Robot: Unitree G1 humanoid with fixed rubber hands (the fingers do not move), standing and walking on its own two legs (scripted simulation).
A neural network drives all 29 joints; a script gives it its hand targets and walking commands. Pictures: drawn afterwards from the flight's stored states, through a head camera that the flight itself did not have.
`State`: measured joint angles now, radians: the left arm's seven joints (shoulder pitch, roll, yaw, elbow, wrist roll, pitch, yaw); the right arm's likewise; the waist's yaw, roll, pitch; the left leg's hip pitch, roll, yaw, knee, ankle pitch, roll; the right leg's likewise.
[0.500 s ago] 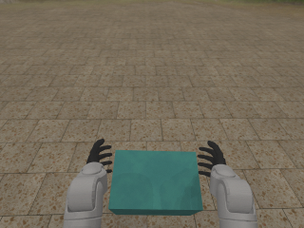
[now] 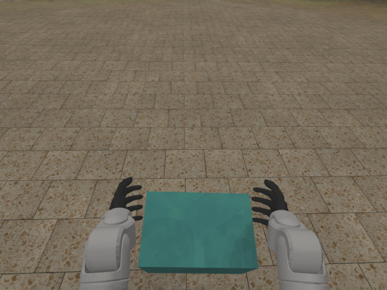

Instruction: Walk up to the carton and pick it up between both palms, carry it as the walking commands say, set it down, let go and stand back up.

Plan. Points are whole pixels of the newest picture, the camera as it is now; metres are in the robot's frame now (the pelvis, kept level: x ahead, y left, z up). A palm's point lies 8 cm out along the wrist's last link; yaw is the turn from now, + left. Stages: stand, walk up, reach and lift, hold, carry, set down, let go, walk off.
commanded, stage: carry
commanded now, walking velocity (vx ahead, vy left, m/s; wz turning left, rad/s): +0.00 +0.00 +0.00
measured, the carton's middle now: (196, 234) +0.29 +0.00 -0.03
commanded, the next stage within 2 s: none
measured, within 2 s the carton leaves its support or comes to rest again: neither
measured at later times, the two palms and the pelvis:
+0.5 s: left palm (121, 215) +0.27 +0.15 +0.08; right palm (279, 218) +0.27 -0.15 +0.08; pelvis +0.00 +0.00 +0.00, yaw +0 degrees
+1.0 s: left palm (121, 215) +0.27 +0.15 +0.08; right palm (279, 218) +0.27 -0.15 +0.08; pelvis +0.00 +0.00 +0.00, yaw +0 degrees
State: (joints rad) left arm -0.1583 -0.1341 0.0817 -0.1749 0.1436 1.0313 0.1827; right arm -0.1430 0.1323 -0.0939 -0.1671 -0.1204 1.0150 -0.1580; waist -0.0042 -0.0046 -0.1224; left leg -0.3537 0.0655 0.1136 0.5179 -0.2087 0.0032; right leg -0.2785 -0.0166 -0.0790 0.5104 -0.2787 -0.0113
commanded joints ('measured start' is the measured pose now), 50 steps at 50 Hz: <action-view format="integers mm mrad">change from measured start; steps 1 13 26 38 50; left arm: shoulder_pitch -388 -387 -388 -388 -390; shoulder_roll -818 -816 -818 -822 -827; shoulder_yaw -521 -516 -515 -515 -514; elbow -92 -89 -87 -86 -84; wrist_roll -304 -302 -301 -301 -301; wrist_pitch -22 -20 -20 -19 -18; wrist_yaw -230 -230 -232 -234 -237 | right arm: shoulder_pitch -400 -402 -403 -404 -406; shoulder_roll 809 806 808 812 817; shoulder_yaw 521 517 517 519 521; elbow -98 -98 -99 -101 -102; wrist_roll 299 298 296 296 296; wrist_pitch -18 -15 -16 -15 -14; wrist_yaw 229 228 228 230 231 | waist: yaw -1 0 0 0 0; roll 10 9 9 9 10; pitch -200 -198 -198 -197 -196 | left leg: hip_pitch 125 125 127 127 128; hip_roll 82 81 80 79 78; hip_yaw -108 -108 -110 -113 -116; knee -60 -62 -64 -64 -64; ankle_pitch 146 141 139 138 139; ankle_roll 24 23 24 25 26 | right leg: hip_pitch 31 29 28 28 28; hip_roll -102 -101 -100 -99 -98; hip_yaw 115 118 120 120 121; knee -84 -85 -86 -86 -87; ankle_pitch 172 168 164 161 157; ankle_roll -54 -54 -53 -53 -52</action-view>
